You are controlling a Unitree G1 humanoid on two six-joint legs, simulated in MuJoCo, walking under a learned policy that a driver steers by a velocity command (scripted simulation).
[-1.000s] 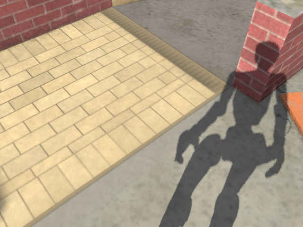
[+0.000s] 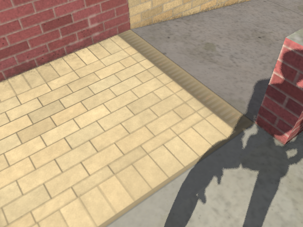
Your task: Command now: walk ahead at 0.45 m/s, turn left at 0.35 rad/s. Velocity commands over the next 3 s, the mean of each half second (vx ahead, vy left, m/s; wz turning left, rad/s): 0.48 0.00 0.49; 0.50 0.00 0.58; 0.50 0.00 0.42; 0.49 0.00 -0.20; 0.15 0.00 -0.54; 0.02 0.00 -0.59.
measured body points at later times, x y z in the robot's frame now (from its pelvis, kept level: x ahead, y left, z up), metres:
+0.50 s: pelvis +0.28 +0.07 +0.00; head +0.30 +0.08 +0.45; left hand +0.38 +0.37 -0.10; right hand +0.41 -0.17 -0.12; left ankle +0.27 +0.12 -0.74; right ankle +0.42 -0.10 -0.67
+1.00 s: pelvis +0.55 +0.10 +0.00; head +0.57 +0.11 +0.45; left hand +0.44 +0.37 -0.12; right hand +0.83 -0.03 -0.10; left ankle +0.52 +0.28 -0.66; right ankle +0.59 +0.00 -0.74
